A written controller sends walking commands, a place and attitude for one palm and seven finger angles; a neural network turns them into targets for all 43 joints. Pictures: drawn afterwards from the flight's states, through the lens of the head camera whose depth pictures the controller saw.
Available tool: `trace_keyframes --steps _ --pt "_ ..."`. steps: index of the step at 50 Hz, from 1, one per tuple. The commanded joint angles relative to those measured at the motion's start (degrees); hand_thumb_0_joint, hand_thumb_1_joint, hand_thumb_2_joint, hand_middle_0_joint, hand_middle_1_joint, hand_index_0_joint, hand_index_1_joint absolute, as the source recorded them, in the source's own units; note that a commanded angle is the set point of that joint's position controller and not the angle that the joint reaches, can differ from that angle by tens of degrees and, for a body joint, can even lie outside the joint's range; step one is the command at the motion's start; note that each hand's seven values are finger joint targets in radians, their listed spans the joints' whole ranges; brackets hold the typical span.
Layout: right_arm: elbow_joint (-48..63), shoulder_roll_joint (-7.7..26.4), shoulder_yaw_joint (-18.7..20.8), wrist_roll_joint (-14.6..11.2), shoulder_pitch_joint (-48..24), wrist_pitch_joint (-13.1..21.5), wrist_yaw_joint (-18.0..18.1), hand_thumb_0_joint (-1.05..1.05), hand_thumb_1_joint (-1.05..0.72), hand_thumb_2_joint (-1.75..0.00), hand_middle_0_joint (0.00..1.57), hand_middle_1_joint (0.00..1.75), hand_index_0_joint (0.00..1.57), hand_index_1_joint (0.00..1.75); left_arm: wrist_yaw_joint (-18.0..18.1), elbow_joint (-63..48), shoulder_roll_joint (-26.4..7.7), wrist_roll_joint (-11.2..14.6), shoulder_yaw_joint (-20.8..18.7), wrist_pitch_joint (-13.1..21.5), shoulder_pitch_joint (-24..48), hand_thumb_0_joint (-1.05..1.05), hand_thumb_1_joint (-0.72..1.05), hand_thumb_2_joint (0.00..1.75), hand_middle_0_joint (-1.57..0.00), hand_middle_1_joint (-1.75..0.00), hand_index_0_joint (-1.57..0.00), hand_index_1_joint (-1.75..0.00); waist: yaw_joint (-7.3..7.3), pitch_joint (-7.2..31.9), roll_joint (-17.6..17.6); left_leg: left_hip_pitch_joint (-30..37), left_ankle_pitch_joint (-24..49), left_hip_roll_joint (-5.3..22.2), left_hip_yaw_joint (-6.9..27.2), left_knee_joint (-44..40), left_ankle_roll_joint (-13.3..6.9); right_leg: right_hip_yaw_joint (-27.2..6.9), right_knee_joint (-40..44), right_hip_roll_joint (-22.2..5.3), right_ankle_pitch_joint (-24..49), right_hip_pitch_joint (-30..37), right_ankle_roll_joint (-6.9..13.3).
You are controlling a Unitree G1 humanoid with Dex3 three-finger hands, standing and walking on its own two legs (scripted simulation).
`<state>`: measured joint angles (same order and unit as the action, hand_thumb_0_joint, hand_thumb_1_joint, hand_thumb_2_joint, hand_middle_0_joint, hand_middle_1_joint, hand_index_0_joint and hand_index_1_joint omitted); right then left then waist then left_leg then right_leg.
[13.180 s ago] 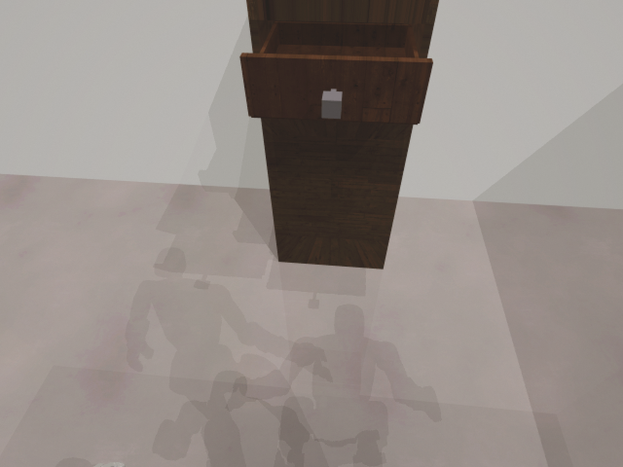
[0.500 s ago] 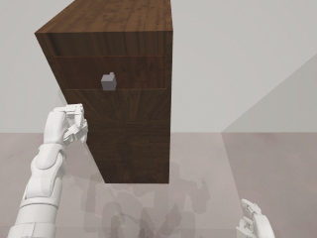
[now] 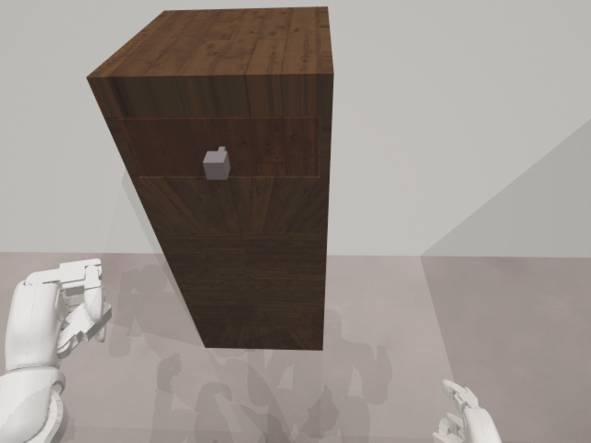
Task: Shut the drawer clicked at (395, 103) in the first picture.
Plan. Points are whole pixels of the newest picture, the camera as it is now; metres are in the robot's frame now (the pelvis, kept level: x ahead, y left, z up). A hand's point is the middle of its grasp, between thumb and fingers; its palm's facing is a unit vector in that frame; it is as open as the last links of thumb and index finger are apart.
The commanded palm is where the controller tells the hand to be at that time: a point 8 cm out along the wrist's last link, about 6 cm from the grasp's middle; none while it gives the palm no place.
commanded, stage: draw the hand back to the body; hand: left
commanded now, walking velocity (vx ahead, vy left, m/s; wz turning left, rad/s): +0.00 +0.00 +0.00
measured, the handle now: (219, 159) +0.59 +0.22 +0.09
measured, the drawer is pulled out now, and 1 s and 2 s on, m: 0.00 0.00 0.00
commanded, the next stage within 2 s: step back with the hand held close in 0.28 s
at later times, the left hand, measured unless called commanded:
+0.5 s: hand (70, 325) +0.18 +0.25 +0.17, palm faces +0.42 -0.82 -0.40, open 3.2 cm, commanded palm +0.12 +0.28 +0.17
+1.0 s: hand (27, 389) +0.12 +0.26 +0.16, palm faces +0.33 -0.81 -0.48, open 3.2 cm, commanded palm +0.06 +0.30 +0.17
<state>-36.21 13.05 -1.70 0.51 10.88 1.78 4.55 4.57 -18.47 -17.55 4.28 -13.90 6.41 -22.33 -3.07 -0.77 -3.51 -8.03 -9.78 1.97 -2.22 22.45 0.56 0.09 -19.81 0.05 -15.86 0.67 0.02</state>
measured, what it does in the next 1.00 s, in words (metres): shifts its weight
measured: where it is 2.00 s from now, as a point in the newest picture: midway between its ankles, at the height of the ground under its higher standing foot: outside the picture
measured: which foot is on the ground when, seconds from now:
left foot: down 0.00-1.00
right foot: down 0.00-1.00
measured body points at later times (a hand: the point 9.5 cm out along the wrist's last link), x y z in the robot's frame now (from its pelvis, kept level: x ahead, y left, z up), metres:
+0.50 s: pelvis +0.00 +0.00 +0.00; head -0.02 -0.02 +0.45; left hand +0.15 +0.29 +0.19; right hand +0.20 -0.21 -0.08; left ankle +0.03 +0.13 -0.74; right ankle -0.05 -0.12 -0.74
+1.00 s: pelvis -0.07 +0.02 -0.01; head -0.06 +0.01 +0.44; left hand +0.09 +0.30 +0.18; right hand +0.10 -0.22 -0.09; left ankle +0.03 +0.13 -0.74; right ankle -0.05 -0.12 -0.74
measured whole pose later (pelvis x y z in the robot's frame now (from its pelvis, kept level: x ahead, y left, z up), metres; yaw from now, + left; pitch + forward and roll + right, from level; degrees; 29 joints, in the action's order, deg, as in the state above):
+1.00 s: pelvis -0.07 +0.02 -0.01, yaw +0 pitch -1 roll -2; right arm -30.8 13.0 0.8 -0.6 11.8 0.3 5.0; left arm 7.7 -31.2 -22.5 3.1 -19.6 13.8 -36.5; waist 0.1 -1.7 -3.9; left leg -21.8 -5.7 2.1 -1.5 27.7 -1.4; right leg 0.7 -26.4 0.2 -12.6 -13.4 -1.7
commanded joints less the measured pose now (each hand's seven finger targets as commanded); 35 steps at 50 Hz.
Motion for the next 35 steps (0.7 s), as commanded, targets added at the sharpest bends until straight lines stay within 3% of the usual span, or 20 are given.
trace_keyframes --steps 1,2,5,9,10,12,13,16,20,21,22,23,24,27,30,31,35 --pt "10.05 5.72 2.45 -0.02 -9.51 4.56 0.53 0.0 -0.9 -0.9 0.2 0.3 0.2 0.3 1.15 -17.04 -10.95 -0.13 -8.17 4.15 -0.01 0.0 0.9 0.9 -1.4 -1.6 -1.4 -1.6 -0.68 4.1 0.58 9.28 8.39 -1.03 -0.63 -0.66 -2.25 1.52 4.79 0.91 12.68 -9.56 0.33" --pt "10.19 5.43 2.29 -0.09 -9.28 4.62 0.6 0.0 -0.9 -0.9 0.2 0.3 0.2 0.3 1.17 -17.95 -10.42 -0.07 -7.84 4.21 -0.88 0.0 0.9 0.9 -1.4 -1.6 -1.4 -1.6 -0.53 3.29 -0.37 8.72 7.87 -1.02 -0.51 -0.75 -2.21 1.56 4.34 0.73 12.12 -9.76 0.34" --pt "10.59 5.29 2.54 -0.12 -9.02 5.26 0.74 0.0 -0.9 -0.9 0.2 0.3 0.2 0.3 1.31 -20.01 -10.99 0.06 -9.56 4.6 -5.4 0.0 0.9 0.9 -1.4 -1.6 -1.4 -1.6 -0.9 2.85 1.27 8.32 7.37 -0.9 -0.48 -0.37 -2.28 1.69 4.32 0.8 11.83 -10.12 0.25" --pt "9.69 5.62 2.51 0.0 -8.42 5.81 1.2 0.0 -0.9 -0.9 0.2 0.3 0.2 0.3 1.61 -18.38 -9.23 -0.36 -7.33 4.21 -1.09 0.0 0.9 0.9 -1.4 -1.6 -1.4 -1.6 0.14 -0.03 1.02 8.35 4.73 -0.89 -0.3 -0.85 -2.32 1.55 5.26 0.77 8.46 -12.3 0.11" --pt "9.69 5.7 2.6 0.08 -8.3 5.92 1.35 0.0 -0.9 -0.9 0.2 0.3 0.2 0.3 1.81 -18.54 -9.53 -0.44 -7.58 4.18 -0.47 0.0 0.9 0.9 -1.4 -1.6 -1.4 -1.6 0.0 1.12 2.28 8.71 4.97 -0.92 -0.18 -0.78 -2.5 1.6 5.01 0.72 8.62 -11.86 0.08" --pt "9.55 5.56 2.46 0.04 -8.53 6.08 1.58 0.0 -0.9 -0.9 0.2 0.3 0.2 0.3 1.9 -17.67 -8.92 -0.49 -6.89 4.06 0.11 0.0 0.9 0.9 -1.4 -1.6 -1.4 -1.6 0.05 -0.13 1.74 8.62 3.81 -0.9 0.01 -1.18 -2.44 1.52 5.4 0.68 6.98 -12.23 0.15" --pt "9.56 5.68 2.45 0.2 -8.55 6.22 1.59 0.0 -0.9 -0.9 0.2 0.3 0.2 0.3 2.01 -18.38 -9.45 -0.5 -7.39 4.16 0.35 0.0 0.9 0.9 -1.4 -1.6 -1.4 -1.6 -0.25 1.05 1.61 8.7 4.34 -1.07 0.15 -1.06 -2.5 1.42 5.19 0.59 7.64 -11.42 0.26" --pt "9.37 5.51 2.33 0.29 -8.75 6.6 1.45 0.0 -0.9 -0.9 0.2 0.3 0.2 0.3 2.11 -19.42 -10.21 -0.82 -7.96 4.25 -0.11 0.0 0.9 0.9 -1.4 -1.6 -1.4 -1.6 -0.73 2.18 -0.76 9.26 5.47 -1.13 0.17 -0.91 -2.2 1.3 5.01 0.69 8.78 -10.43 0.5" --pt "9.67 5.14 2.14 0.42 -8.84 6.48 1.21 0.0 -0.9 -0.9 0.2 0.3 0.2 0.3 1.98 -19.37 -10.01 -0.43 -8.39 3.96 -1.66 0.0 0.9 0.9 -1.4 -1.6 -1.4 -1.6 -1.08 2.56 0.81 8.66 7.29 -1.0 0.22 -0.78 -2.07 1.54 4.06 0.63 11.16 -9.41 0.46" --pt "12.66 5.95 1.55 -0.47 -7.47 4.81 0.72 0.0 -0.9 -0.9 0.2 0.3 0.2 0.3 2.53 -23.14 -20.25 -0.77 -18.13 6.7 7.39 0.0 0.9 0.9 -1.4 -1.6 -1.4 -1.6 1.31 -3.5 -1.74 4.94 3.27 -0.41 0.82 0.5 -2.67 -1.49 7.35 -1.46 12.59 -14.92 0.04" --pt "10.99 5.75 2.23 -0.02 -8.21 3.87 0.54 0.0 -0.9 -0.9 0.2 0.3 0.2 0.3 1.77 -18.68 -14.11 -0.9 -13.39 6.81 -1.67 0.0 0.9 0.9 -1.4 -1.6 -1.4 -1.6 1.45 -1.82 2.54 3.34 4.51 -0.29 1.13 2.26 -3.12 -1.43 6.88 -2.7 14.39 -15.44 -0.13" --pt "11.56 6.15 2.69 -0.05 -7.58 2.88 0.2 0.0 -0.9 -0.9 0.2 0.3 0.2 0.3 1.14 -16.74 -10.97 -1.13 -10.45 6.31 -6.64 0.0 0.9 0.9 -1.4 -1.6 -1.4 -1.6 1.85 -1.0 3.46 3.93 6.64 -0.1 0.84 2.94 -3.09 -1.38 6.22 -2.9 15.9 -15.96 -0.29" --pt "12.03 6.41 3.0 -0.06 -7.34 2.22 -0.06 0.0 -0.9 -0.9 0.2 0.3 0.2 0.3 0.92 -17.88 -10.26 -1.27 -9.3 6.31 -7.82 0.0 0.9 0.9 -1.4 -1.6 -1.4 -1.6 2.07 0.84 2.14 4.14 8.91 0.27 0.58 3.1 -3.06 -1.01 5.13 -3.08 17.24 -15.55 -0.52" --pt "13.06 6.68 3.6 -0.29 -6.66 0.9 0.11 0.0 -0.9 -0.9 0.2 0.3 0.2 0.3 1.22 -19.83 -11.41 -1.28 -10.2 6.77 -10.24 0.0 0.9 0.9 -1.4 -1.6 -1.4 -1.6 2.2 5.59 -0.35 5.37 17.02 1.19 0.61 2.67 -3.08 0.37 2.13 -2.36 19.87 -14.0 -1.07" --pt "14.23 6.57 4.15 -0.63 -6.27 -0.08 0.23 0.0 -0.9 -0.9 0.2 0.3 0.2 0.3 1.71 -22.19 -13.24 -1.04 -11.98 6.91 -11.5 0.0 0.9 0.9 -1.4 -1.6 -1.4 -1.6 2.05 9.3 0.6 6.2 23.17 2.04 0.82 3.04 -3.01 1.12 -0.44 -1.55 21.5 -12.99 -1.45" --pt "14.39 6.53 4.24 -0.69 -6.7 -0.23 0.43 0.0 -0.9 -0.9 0.2 0.3 0.2 0.3 2.01 -22.56 -14.8 -0.95 -13.29 7.01 -11.77 0.0 0.9 0.9 -1.4 -1.6 -1.4 -1.6 1.77 9.82 0.55 6.28 23.7 1.96 1.07 2.96 -2.96 1.3 -0.78 -1.39 21.04 -13.17 -1.51" --pt "15.29 6.34 4.71 -1.11 -5.97 -0.79 0.5 0.0 -0.9 -0.9 0.2 0.3 0.2 0.3 2.62 -23.87 -14.59 -0.47 -13.72 7.42 -13.96 0.0 0.9 0.9 -1.4 -1.6 -1.4 -1.6 1.98 10.49 0.42 3.74 23.32 2.69 1.26 2.8 -2.9 1.23 -2.86 -0.98 19.36 -12.87 -1.59"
